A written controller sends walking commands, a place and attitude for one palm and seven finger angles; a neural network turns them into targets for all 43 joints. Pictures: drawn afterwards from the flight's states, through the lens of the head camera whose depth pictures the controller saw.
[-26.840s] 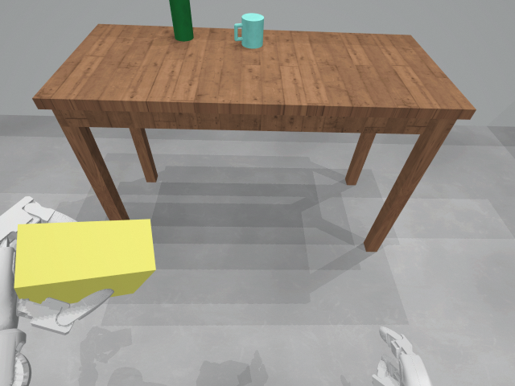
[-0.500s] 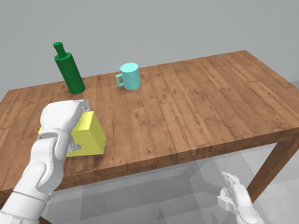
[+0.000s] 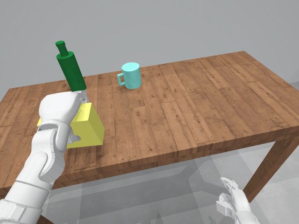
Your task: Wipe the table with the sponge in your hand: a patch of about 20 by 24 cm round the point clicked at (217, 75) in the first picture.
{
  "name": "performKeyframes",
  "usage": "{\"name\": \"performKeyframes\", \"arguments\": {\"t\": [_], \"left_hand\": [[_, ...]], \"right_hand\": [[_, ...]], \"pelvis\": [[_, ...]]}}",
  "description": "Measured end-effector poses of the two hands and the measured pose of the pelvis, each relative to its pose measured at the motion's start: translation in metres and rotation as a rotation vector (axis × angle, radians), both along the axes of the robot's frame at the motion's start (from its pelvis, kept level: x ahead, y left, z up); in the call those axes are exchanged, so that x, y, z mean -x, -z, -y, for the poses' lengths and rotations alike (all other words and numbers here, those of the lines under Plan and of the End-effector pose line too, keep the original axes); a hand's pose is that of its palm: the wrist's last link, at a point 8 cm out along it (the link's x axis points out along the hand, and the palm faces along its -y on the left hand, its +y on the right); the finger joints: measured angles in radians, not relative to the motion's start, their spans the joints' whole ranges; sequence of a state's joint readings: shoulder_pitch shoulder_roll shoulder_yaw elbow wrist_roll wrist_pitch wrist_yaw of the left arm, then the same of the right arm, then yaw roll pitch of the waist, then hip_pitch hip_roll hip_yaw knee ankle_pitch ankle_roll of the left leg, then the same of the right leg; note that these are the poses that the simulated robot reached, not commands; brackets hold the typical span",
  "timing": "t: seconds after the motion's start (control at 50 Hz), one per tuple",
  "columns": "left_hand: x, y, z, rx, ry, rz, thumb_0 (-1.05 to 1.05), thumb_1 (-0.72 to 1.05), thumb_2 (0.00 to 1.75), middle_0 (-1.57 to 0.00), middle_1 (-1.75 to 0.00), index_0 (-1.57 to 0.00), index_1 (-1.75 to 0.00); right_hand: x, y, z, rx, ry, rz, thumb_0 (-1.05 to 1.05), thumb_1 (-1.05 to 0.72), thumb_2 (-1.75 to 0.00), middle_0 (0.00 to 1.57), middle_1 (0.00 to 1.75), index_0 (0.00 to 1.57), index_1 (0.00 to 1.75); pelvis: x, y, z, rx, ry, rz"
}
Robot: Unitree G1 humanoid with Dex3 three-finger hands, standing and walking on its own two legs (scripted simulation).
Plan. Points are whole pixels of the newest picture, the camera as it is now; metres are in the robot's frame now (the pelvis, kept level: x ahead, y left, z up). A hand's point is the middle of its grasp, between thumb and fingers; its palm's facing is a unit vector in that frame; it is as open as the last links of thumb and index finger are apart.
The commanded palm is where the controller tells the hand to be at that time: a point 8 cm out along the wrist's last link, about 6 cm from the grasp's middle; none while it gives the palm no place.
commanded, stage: move the sponge above the wiping area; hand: left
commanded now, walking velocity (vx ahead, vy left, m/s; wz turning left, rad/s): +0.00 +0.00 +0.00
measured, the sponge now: (77, 131) +0.31 +0.27 +0.10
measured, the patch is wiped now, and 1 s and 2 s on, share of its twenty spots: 0.10 0.10 0.10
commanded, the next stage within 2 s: lower the sponge onto the table in 1.88 s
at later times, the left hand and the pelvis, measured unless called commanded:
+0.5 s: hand (66, 112) +0.31 +0.28 +0.17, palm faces +0.20 -0.04 -0.98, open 10.1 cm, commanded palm +0.26 +0.26 +0.22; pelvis +0.01 +0.00 +0.00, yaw +0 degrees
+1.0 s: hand (59, 114) +0.30 +0.30 +0.16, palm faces +0.13 -0.04 -0.99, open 10.1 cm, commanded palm +0.27 +0.26 +0.22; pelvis +0.01 -0.01 +0.00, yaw +0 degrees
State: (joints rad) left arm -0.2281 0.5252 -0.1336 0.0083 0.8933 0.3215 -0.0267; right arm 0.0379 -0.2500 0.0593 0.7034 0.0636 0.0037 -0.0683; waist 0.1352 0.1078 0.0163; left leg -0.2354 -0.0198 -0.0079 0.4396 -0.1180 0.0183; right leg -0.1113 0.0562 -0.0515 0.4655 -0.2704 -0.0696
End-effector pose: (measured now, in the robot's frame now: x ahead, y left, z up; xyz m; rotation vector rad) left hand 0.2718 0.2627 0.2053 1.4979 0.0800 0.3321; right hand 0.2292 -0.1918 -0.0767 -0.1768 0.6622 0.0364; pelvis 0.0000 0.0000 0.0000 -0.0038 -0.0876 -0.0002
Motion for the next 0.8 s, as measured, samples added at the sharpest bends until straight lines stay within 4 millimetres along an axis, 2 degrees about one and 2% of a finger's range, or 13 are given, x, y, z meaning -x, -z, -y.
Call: {"name": "performKeyframes", "arguments": {"t": [0.06,0.12,0.18,0.26,0.3,0.38,0.48,0.56,0.6,0.7,0.74,0.8], "left_hand": [[-0.007,-0.012,-0.014,0.019,-0.091,0.024,0.00,-0.53,1.05,-0.74,-1.36,-0.76,-1.36],[-0.010,-0.009,-0.019,0.033,-0.146,-0.021,0.00,-0.53,1.05,-0.74,-1.36,-0.76,-1.36],[-0.009,0.008,-0.010,0.044,-0.124,-0.109,0.00,-0.52,1.05,-0.73,-1.36,-0.76,-1.36],[-0.003,0.033,0.012,0.055,-0.012,-0.206,0.00,-0.53,1.05,-0.73,-1.36,-0.76,-1.36],[0.000,0.036,0.020,0.045,0.049,-0.200,0.00,-0.53,1.05,-0.74,-1.36,-0.76,-1.36],[0.000,0.020,0.018,0.016,0.073,-0.091,0.00,-0.53,1.05,-0.74,-1.36,-0.76,-1.36],[-0.005,-0.010,-0.008,0.018,-0.068,0.031,0.00,-0.53,1.05,-0.74,-1.36,-0.76,-1.36],[-0.005,-0.012,-0.016,0.045,-0.153,-0.002,0.00,-0.53,1.05,-0.74,-1.36,-0.76,-1.36],[-0.004,-0.002,-0.011,0.056,-0.149,-0.057,0.00,-0.53,1.05,-0.74,-1.36,-0.76,-1.36],[0.002,0.032,0.018,0.067,-0.027,-0.199,0.00,-0.53,1.05,-0.73,-1.36,-0.76,-1.36],[0.004,0.035,0.025,0.051,0.031,-0.198,0.00,-0.53,1.05,-0.74,-1.36,-0.76,-1.36],[0.005,0.025,0.023,0.022,0.062,-0.130,0.00,-0.53,1.05,-0.74,-1.36,-0.76,-1.36]], "right_hand": [[0.003,0.003,0.000,-0.018,0.007,-0.014,0.01,-0.90,-0.90,0.20,0.30,0.20,0.30],[0.004,0.004,0.001,-0.036,0.019,-0.016,0.01,-0.90,-0.90,0.21,0.30,0.20,0.30],[0.003,0.004,0.003,-0.046,0.025,-0.007,0.01,-0.90,-0.90,0.21,0.30,0.20,0.30],[0.000,0.002,0.005,-0.032,0.027,0.012,0.01,-0.90,-0.90,0.21,0.30,0.20,0.30],[-0.002,-0.001,0.006,-0.016,0.024,0.021,0.01,-0.90,-0.90,0.21,0.30,0.20,0.30],[-0.006,-0.004,0.005,0.005,0.007,0.024,0.01,-0.90,-0.90,0.20,0.30,0.20,0.30],[-0.012,-0.004,0.001,-0.012,-0.009,0.013,0.01,-0.90,-0.90,0.20,0.30,0.20,0.30],[-0.017,-0.005,0.000,-0.039,-0.008,0.019,0.01,-0.90,-0.90,0.20,0.30,0.20,0.30],[-0.020,-0.006,0.000,-0.051,-0.006,0.029,0.01,-0.90,-0.90,0.20,0.30,0.20,0.30],[-0.023,-0.009,0.001,-0.042,-0.006,0.052,0.01,-0.90,-0.90,0.21,0.30,0.20,0.30],[-0.023,-0.011,0.002,-0.025,-0.008,0.059,0.01,-0.90,-0.90,0.21,0.30,0.20,0.30],[-0.020,-0.013,0.004,-0.005,-0.009,0.056,0.01,-0.90,-0.90,0.21,0.30,0.20,0.30]], "pelvis": [[0.000,0.000,0.000,0.000,-0.002,-0.010],[-0.001,0.000,-0.002,0.000,0.000,-0.018],[-0.003,0.000,-0.004,-0.001,0.002,-0.020],[-0.005,0.001,-0.005,-0.004,0.004,-0.013],[-0.006,0.001,-0.004,-0.005,0.007,-0.006],[-0.007,0.000,-0.001,-0.004,0.007,0.002],[-0.006,-0.001,0.001,-0.002,0.001,-0.006],[-0.008,-0.001,0.001,-0.002,-0.003,-0.018],[-0.009,-0.001,0.000,-0.002,-0.002,-0.020],[-0.010,0.000,0.000,-0.006,0.002,-0.013],[-0.011,0.001,0.001,-0.008,0.004,-0.006],[-0.011,0.000,0.005,-0.008,0.010,0.003]]}}
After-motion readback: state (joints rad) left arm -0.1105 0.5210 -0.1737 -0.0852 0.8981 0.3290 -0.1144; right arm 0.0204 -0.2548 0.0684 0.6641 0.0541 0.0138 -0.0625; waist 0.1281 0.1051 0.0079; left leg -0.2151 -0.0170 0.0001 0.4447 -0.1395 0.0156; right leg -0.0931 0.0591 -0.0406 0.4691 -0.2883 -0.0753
